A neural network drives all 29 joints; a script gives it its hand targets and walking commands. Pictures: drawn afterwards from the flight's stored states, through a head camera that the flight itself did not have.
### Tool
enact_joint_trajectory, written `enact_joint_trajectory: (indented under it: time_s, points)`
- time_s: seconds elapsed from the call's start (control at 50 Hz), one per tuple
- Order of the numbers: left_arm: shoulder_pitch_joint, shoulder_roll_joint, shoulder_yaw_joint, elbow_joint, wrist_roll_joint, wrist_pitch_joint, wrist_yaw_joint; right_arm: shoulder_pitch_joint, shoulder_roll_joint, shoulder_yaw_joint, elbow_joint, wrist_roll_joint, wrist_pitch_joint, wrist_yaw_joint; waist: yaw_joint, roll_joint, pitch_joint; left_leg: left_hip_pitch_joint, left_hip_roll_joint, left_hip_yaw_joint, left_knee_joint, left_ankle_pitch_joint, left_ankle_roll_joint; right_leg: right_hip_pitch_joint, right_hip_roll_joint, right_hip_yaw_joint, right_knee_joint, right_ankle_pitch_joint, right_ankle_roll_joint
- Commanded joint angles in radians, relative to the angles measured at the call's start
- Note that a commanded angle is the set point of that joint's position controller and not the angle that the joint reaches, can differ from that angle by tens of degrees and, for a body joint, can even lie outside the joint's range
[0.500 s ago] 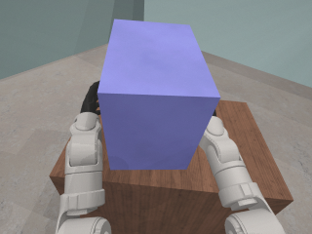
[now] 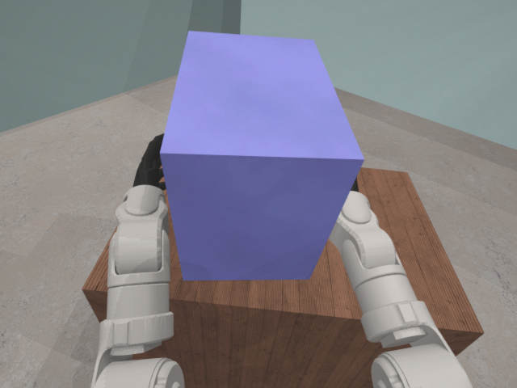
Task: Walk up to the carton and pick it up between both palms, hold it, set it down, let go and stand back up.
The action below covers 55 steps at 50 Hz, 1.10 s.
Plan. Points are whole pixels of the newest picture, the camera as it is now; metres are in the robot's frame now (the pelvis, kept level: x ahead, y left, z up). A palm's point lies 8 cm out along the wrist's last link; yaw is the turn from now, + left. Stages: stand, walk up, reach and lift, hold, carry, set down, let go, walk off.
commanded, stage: hold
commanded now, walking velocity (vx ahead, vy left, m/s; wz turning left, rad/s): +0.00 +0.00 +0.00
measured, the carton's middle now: (249, 157) +0.39 -0.01 +0.21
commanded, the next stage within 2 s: none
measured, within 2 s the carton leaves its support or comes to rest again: neither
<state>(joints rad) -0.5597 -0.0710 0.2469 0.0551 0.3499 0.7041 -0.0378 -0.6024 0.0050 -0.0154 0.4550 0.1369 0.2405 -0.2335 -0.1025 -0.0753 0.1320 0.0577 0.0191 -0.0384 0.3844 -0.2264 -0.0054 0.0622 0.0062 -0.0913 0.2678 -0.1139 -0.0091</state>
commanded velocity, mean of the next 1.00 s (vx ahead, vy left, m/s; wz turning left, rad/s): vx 0.00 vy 0.00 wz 0.00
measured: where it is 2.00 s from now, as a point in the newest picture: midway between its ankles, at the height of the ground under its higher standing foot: outside the picture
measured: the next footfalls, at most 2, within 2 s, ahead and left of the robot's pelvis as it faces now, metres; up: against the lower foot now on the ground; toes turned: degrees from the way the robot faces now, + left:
none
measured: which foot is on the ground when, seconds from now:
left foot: down 0.00-1.00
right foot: down 0.00-1.00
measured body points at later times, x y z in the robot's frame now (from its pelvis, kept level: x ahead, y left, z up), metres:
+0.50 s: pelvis -0.01 +0.00 +0.00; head -0.04 +0.04 +0.45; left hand +0.37 +0.13 +0.18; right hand +0.36 -0.15 +0.18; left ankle +0.01 +0.12 -0.75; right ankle +0.04 -0.11 -0.75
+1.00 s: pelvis +0.00 +0.00 +0.00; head -0.03 +0.03 +0.45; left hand +0.38 +0.13 +0.17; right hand +0.37 -0.15 +0.18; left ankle +0.01 +0.12 -0.75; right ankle +0.04 -0.11 -0.75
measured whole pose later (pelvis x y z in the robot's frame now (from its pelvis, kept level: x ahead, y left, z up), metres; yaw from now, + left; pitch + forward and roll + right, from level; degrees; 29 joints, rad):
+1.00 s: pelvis +0.00 +0.00 +0.00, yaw +0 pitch -12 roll -1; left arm -0.55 -0.07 0.25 0.05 0.34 0.70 -0.04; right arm -0.59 0.00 0.00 0.45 0.15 0.24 -0.24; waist -0.11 -0.07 0.13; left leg 0.06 0.02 -0.04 0.38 -0.23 -0.01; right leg 0.06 0.01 -0.10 0.27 -0.12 -0.01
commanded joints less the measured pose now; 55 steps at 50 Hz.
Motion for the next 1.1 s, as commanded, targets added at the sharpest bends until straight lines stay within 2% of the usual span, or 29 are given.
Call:
enact_joint_trajectory:
  time_s: [0.0, 0.02, 0.06, 0.12, 0.18, 0.2, 0.22, 0.26, 0.3, 0.34, 0.44, 0.46, 0.48, 0.5, 0.52, 0.56, 0.68, 0.7, 0.74, 0.76, 0.78, 0.8, 0.84, 0.86, 0.92, 0.96, 0.98, 1.04, 1.08]
  points:
    - [-0.653, -0.542, -0.507, -0.088, -0.135, -0.068, -0.128, -0.739, 0.56, 0.338, -0.289, 0.031, -0.075, 0.105, -0.039, 0.126, -0.397, -0.008, -0.038, 0.046, -0.07, 0.299, -0.02, 0.121, 0.027, -0.015, -0.021, 0.114, 0.044]
    - [-0.688, -0.549, -0.516, -0.099, -0.128, -0.066, -0.12, -0.783, 0.554, 0.343, -0.287, 0.033, -0.08, 0.115, -0.019, 0.15, -0.415, -0.021, -0.028, 0.045, -0.073, 0.29, -0.022, 0.126, 0.032, -0.016, -0.009, 0.087, 0.04]
    - [-0.686, -0.547, -0.487, -0.051, -0.131, -0.072, -0.13, -0.775, 0.555, 0.313, -0.254, 0.017, -0.075, 0.116, -0.032, 0.096, -0.379, -0.05, -0.031, 0.04, -0.1, 0.228, -0.002, 0.13, 0.025, -0.019, -0.021, 0.083, 0.048]
    - [-0.668, -0.532, -0.439, -0.047, -0.105, -0.066, -0.119, -0.842, 0.544, 0.348, -0.269, 0.024, -0.088, 0.129, 0.035, 0.098, -0.415, -0.052, -0.03, 0.056, -0.108, 0.23, 0.006, 0.144, 0.033, -0.026, -0.006, 0.067, 0.042]
    - [-0.652, -0.534, -0.426, -0.011, -0.108, -0.065, -0.123, -0.85, 0.578, 0.356, -0.287, 0.042, -0.091, 0.118, 0.031, 0.062, -0.439, -0.035, -0.042, 0.059, -0.09, 0.262, 0.014, 0.152, 0.036, -0.013, -0.015, 0.103, 0.049]
    - [-0.677, -0.541, -0.478, -0.018, -0.144, -0.075, -0.131, -0.82, 0.578, 0.335, -0.308, 0.025, -0.096, 0.109, -0.026, 0.057, -0.479, -0.027, -0.033, 0.052, -0.081, 0.259, 0.005, 0.175, 0.027, -0.014, -0.019, 0.125, 0.055]
    - [-0.678, -0.528, -0.451, -0.006, -0.124, -0.075, -0.13, -0.829, 0.597, 0.35, -0.298, 0.033, -0.093, 0.111, 0.007, 0.057, -0.448, -0.036, -0.04, 0.056, -0.089, 0.237, 0.014, 0.171, 0.026, -0.008, -0.02, 0.12, 0.051]
    - [-0.659, -0.524, -0.445, -0.03, -0.13, -0.08, -0.13, -0.817, 0.603, 0.373, -0.314, 0.043, -0.092, 0.101, 0.009, 0.044, -0.478, -0.024, -0.051, 0.06, -0.075, 0.277, 0.02, 0.186, 0.027, -0.008, -0.01, 0.174, 0.059]
    - [-0.649, -0.525, -0.463, -0.017, -0.137, -0.078, -0.134, -0.77, 0.574, 0.339, -0.287, 0.014, -0.082, 0.096, -0.033, 0.051, -0.452, -0.025, -0.048, 0.053, -0.081, 0.288, 0.014, 0.179, 0.024, -0.008, -0.01, 0.2, 0.055]
    - [-0.661, -0.517, -0.438, -0.019, -0.109, -0.071, -0.132, -0.775, 0.56, 0.343, -0.227, 0.023, -0.069, 0.107, -0.004, 0.083, -0.412, -0.025, -0.043, 0.053, -0.096, 0.235, 0.009, 0.141, 0.027, -0.012, -0.017, 0.117, 0.047]
    - [-0.688, -0.543, -0.471, -0.025, -0.125, -0.068, -0.144, -0.771, 0.546, 0.311, -0.232, 0.023, -0.081, 0.113, -0.031, 0.114, -0.395, -0.035, -0.038, 0.053, -0.105, 0.221, -0.003, 0.115, 0.024, -0.018, -0.025, 0.073, 0.044]
    - [-0.729, -0.553, -0.481, -0.056, -0.127, -0.078, -0.134, -0.796, 0.542, 0.304, -0.222, 0.025, -0.083, 0.119, -0.029, 0.144, -0.402, -0.041, -0.027, 0.045, -0.101, 0.245, -0.017, 0.112, 0.03, -0.022, -0.017, 0.053, 0.04]
    - [-0.74, -0.547, -0.479, -0.096, -0.124, -0.084, -0.128, -0.832, 0.582, 0.34, -0.266, 0.045, -0.098, 0.121, 0.011, 0.147, -0.439, -0.031, -0.038, 0.056, -0.087, 0.25, -0.019, 0.117, 0.028, -0.018, -0.018, 0.065, 0.039]
    - [-0.73, -0.566, -0.511, -0.064, -0.149, -0.085, -0.123, -0.841, 0.565, 0.319, -0.283, 0.032, -0.104, 0.12, -0.022, 0.153, -0.447, -0.026, -0.035, 0.045, -0.085, 0.262, -0.023, 0.107, 0.03, -0.023, -0.021, 0.055, 0.041]
    - [-0.752, -0.572, -0.501, -0.064, -0.139, -0.083, -0.114, -0.859, 0.571, 0.329, -0.237, 0.043, -0.099, 0.13, 0.0, 0.157, -0.422, -0.029, -0.032, 0.05, -0.09, 0.247, -0.018, 0.074, 0.032, -0.021, -0.012, 0.024, 0.04]
    - [-0.67, -0.541, -0.479, -0.022, -0.133, -0.079, -0.126, -0.803, 0.588, 0.341, -0.268, 0.03, -0.093, 0.115, -0.014, 0.095, -0.423, -0.019, -0.041, 0.051, -0.075, 0.275, -0.005, 0.125, 0.025, -0.01, -0.028, 0.097, 0.051]
    - [-0.667, -0.538, -0.461, -0.026, -0.127, -0.082, -0.113, -0.813, 0.561, 0.337, -0.272, 0.022, -0.095, 0.121, 0.0, 0.084, -0.444, -0.016, -0.033, 0.053, -0.09, 0.251, 0.009, 0.121, 0.03, -0.019, -0.019, 0.085, 0.043]
    - [-0.628, -0.537, -0.459, 0.004, -0.134, -0.07, -0.124, -0.784, 0.561, 0.316, -0.271, 0.016, -0.088, 0.112, -0.028, 0.065, -0.432, -0.025, -0.044, 0.054, -0.082, 0.264, 0.011, 0.139, 0.024, -0.014, -0.018, 0.124, 0.049]
    - [-0.606, -0.514, -0.414, -0.044, -0.111, -0.071, -0.131, -0.789, 0.588, 0.383, -0.32, 0.046, -0.091, 0.113, 0.038, 0.042, -0.483, -0.022, -0.044, 0.062, -0.084, 0.291, 0.022, 0.189, 0.031, -0.011, -0.009, 0.166, 0.055]
    - [-0.632, -0.52, -0.45, -0.051, -0.121, -0.076, -0.135, -0.765, 0.581, 0.368, -0.295, 0.043, -0.084, 0.101, -0.009, 0.064, -0.477, -0.01, -0.046, 0.06, -0.073, 0.318, 0.006, 0.186, 0.03, -0.014, -0.004, 0.197, 0.058]
    - [-0.64, -0.518, -0.451, -0.094, -0.116, -0.079, -0.131, -0.757, 0.594, 0.395, -0.294, 0.063, -0.082, 0.103, 0.014, 0.087, -0.489, -0.007, -0.048, 0.06, -0.071, 0.335, 0.006, 0.199, 0.029, -0.008, 0.001, 0.202, 0.059]
    - [-0.607, -0.506, -0.472, -0.07, -0.131, -0.078, -0.136, -0.762, 0.612, 0.419, -0.383, 0.063, -0.086, 0.09, -0.005, 0.039, -0.52, -0.004, -0.056, 0.061, -0.053, 0.357, 0.013, 0.224, 0.022, 0.0, 0.005, 0.292, 0.066]
    - [-0.624, -0.531, -0.505, -0.121, -0.148, -0.076, -0.128, -0.771, 0.576, 0.429, -0.375, 0.077, -0.078, 0.089, -0.009, 0.071, -0.516, 0.013, -0.046, 0.044, -0.041, 0.419, -0.008, 0.185, 0.037, -0.01, 0.017, 0.275, 0.064]
    - [-0.629, -0.535, -0.52, -0.086, -0.154, -0.073, -0.131, -0.746, 0.56, 0.409, -0.35, 0.061, -0.072, 0.086, -0.039, 0.092, -0.462, 0.014, -0.044, 0.037, -0.04, 0.4, -0.013, 0.145, 0.033, -0.011, 0.007, 0.246, 0.06]
    - [-0.619, -0.499, -0.474, -0.073, -0.13, -0.065, -0.137, -0.717, 0.549, 0.375, -0.305, 0.056, -0.056, 0.084, -0.03, 0.092, -0.392, -0.019, -0.053, 0.047, -0.072, 0.286, -0.002, 0.142, 0.028, -0.009, -0.016, 0.162, 0.059]
    - [-0.62, -0.506, -0.487, -0.094, -0.132, -0.066, -0.137, -0.731, 0.57, 0.385, -0.356, 0.065, -0.064, 0.09, -0.029, 0.086, -0.403, -0.014, -0.043, 0.043, -0.066, 0.337, -0.001, 0.15, 0.026, -0.008, -0.005, 0.193, 0.056]
    - [-0.639, -0.525, -0.493, -0.128, -0.127, -0.063, -0.128, -0.768, 0.535, 0.398, -0.353, 0.078, -0.072, 0.103, 0.001, 0.138, -0.421, -0.005, -0.033, 0.04, -0.072, 0.354, -0.017, 0.133, 0.037, -0.02, -0.003, 0.138, 0.048]
    - [-0.634, -0.542, -0.534, -0.168, -0.162, -0.071, -0.124, -0.729, 0.568, 0.406, -0.36, 0.08, -0.073, 0.09, -0.031, 0.109, -0.453, 0.039, -0.044, 0.041, -0.034, 0.454, -0.024, 0.117, 0.039, -0.012, 0.001, 0.246, 0.057]
    - [-0.653, -0.547, -0.528, -0.137, -0.151, -0.065, -0.117, -0.77, 0.557, 0.406, -0.338, 0.078, -0.07, 0.103, -0.003, 0.129, -0.429, 0.02, -0.032, 0.041, -0.053, 0.4, -0.026, 0.095, 0.044, -0.017, -0.009, 0.14, 0.047]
